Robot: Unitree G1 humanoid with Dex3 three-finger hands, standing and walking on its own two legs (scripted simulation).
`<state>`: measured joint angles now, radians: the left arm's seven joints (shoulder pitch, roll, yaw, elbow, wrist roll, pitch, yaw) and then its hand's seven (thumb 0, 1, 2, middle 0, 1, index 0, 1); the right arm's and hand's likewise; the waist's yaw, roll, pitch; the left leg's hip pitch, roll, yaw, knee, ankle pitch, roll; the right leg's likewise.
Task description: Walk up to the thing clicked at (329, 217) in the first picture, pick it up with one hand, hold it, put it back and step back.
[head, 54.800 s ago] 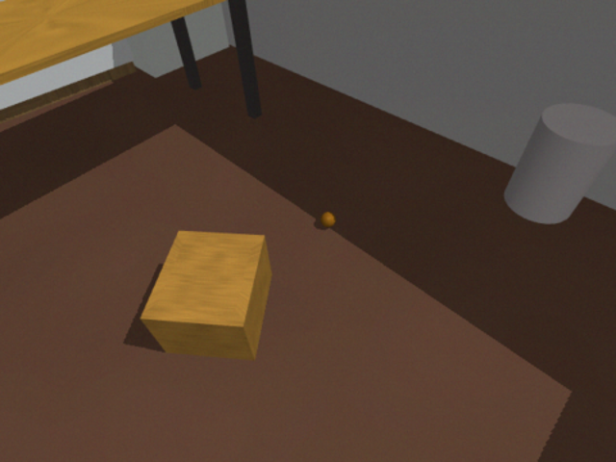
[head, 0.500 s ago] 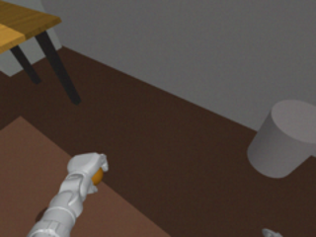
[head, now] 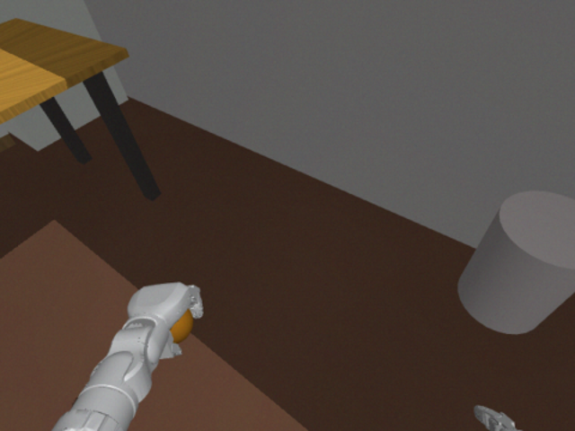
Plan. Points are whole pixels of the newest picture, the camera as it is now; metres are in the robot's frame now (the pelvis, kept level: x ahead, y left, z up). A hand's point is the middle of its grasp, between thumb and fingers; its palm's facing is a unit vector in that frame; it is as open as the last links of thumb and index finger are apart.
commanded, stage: hold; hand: left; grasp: from above
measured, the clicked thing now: (171, 323) +0.32 +0.23 -0.07
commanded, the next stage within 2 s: crouch in 1.12 s
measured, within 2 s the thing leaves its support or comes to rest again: neither
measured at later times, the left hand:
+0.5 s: hand (166, 339) +0.28 +0.22 -0.04, palm faces -0.44 -0.06 -0.89, open 8.4 cm
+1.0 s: hand (164, 337) +0.28 +0.22 -0.03, palm faces -0.43 -0.05 -0.90, open 8.4 cm
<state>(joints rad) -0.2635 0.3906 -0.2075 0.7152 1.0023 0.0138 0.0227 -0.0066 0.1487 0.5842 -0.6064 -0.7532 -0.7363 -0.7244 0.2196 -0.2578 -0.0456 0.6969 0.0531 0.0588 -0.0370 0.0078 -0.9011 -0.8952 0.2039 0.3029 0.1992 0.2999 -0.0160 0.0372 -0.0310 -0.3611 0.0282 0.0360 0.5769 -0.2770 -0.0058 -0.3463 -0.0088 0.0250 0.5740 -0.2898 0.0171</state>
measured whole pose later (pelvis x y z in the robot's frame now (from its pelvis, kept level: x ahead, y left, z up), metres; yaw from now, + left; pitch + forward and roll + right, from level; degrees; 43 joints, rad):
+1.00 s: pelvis -0.02 +0.00 +0.01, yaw +0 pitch +0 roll +0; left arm -0.25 0.40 -0.22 0.66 1.00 0.01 0.01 0.00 0.15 0.61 -0.58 -0.79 -0.72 -0.75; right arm 0.18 -0.25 -0.03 0.71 0.06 0.06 -0.06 0.01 -0.91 -0.90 0.20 0.30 0.20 0.30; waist 0.01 0.04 0.00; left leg -0.28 0.02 0.04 0.49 -0.21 -0.01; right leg -0.27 -0.01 0.02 0.50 -0.23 0.01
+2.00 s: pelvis -0.06 +0.01 -0.17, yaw +0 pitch +30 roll -3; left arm -0.71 0.46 -0.06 1.23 1.17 -0.03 0.37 0.00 0.14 0.64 -0.56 -0.82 -0.71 -0.79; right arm 0.24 -0.25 -0.07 0.74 -0.03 0.00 -0.02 0.00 -0.90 -0.90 0.20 0.30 0.20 0.30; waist -0.15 0.03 -0.18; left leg -1.49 0.04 -0.02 1.53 -0.55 0.00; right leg -1.45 0.00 -0.01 1.50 -0.56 0.03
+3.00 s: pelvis -0.08 +0.00 -0.39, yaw -5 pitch +37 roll -7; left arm -0.99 0.72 0.10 1.43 1.27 -0.17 0.37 -0.01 0.13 0.57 -0.63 -0.76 -0.79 -0.72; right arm 0.18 -0.25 0.04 0.73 -0.13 -0.05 0.12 0.00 -0.91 -0.90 0.21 0.30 0.20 0.30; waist -0.25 -0.01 -0.06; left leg -2.24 0.04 -0.12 2.27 -0.68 -0.01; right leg -2.16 0.03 -0.07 2.20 -0.69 0.03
